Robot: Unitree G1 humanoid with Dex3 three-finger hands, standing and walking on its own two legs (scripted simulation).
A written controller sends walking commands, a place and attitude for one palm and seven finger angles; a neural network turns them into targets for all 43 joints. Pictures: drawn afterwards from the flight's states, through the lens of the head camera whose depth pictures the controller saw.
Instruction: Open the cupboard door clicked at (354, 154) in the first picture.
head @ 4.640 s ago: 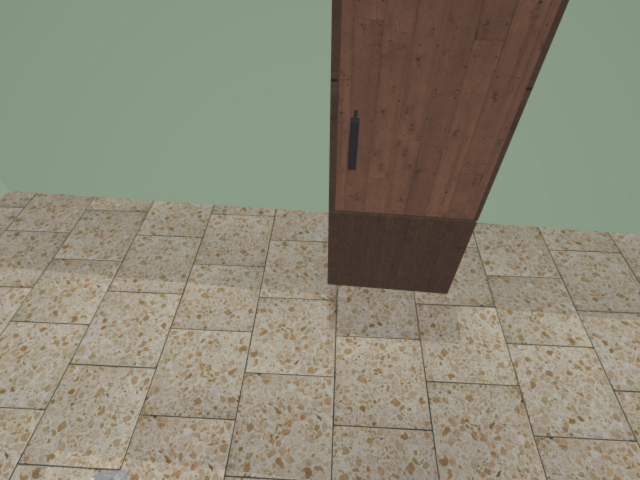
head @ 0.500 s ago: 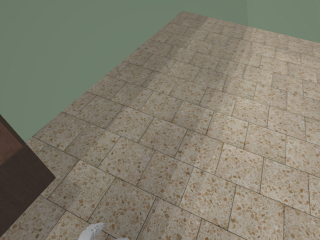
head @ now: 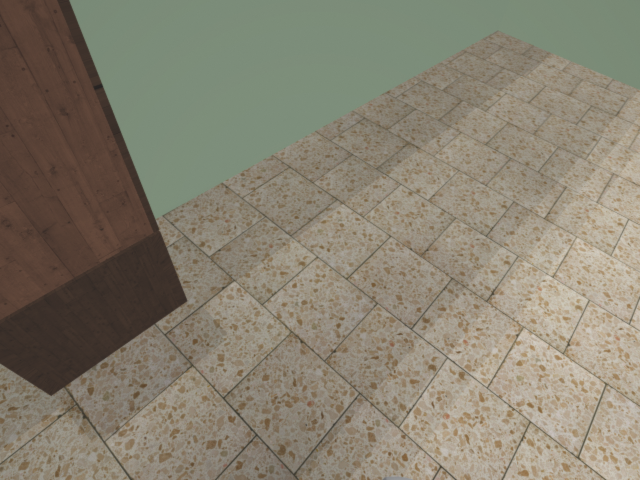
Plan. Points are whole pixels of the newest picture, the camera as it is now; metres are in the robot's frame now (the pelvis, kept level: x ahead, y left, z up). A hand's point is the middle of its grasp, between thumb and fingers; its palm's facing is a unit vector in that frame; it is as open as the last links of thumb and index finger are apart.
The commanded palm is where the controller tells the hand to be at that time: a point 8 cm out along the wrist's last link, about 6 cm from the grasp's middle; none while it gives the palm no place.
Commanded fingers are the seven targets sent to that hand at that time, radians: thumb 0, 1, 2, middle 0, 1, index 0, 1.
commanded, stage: turn to face it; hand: left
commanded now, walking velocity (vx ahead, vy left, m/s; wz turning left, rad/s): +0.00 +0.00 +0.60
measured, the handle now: out of the picture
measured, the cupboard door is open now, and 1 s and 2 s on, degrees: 0 0 0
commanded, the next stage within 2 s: take the last steps up to it in 1.20 s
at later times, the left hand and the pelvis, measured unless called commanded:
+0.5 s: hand out of the picture +0.00 +0.14 -0.15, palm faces +0.32 -0.90 -0.28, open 7.4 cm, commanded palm none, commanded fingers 0.00 0.90 0.90 -0.20 -0.30 -0.20 -0.30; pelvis -0.01 -0.06 +0.00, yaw +20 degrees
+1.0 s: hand out of the picture -0.06 +0.22 -0.17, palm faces +0.58 -0.77 -0.26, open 7.4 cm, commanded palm none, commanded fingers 0.00 0.90 0.90 -0.20 -0.30 -0.20 -0.30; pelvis -0.01 -0.01 +0.00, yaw +34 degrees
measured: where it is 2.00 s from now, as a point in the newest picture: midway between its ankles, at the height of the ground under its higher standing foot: outside the picture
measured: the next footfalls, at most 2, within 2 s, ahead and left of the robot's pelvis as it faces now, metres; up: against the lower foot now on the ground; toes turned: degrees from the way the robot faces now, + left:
right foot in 0.24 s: +0.03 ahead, -0.17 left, +0.00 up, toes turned +9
left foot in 0.70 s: -0.04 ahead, +0.09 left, +0.00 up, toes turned +33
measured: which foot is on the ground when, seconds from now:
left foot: down 0.00-0.24, up 0.26-0.68, down 0.70-1.00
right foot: up 0.00-0.22, down 0.24-0.70, up 0.72-1.00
